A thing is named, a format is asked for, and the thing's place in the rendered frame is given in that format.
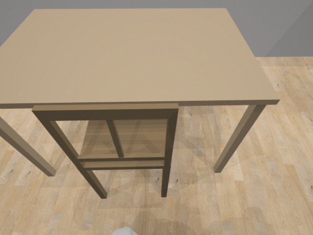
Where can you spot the table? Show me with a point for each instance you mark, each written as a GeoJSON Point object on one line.
{"type": "Point", "coordinates": [189, 56]}

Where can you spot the chair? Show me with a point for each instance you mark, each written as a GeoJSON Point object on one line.
{"type": "Point", "coordinates": [118, 136]}

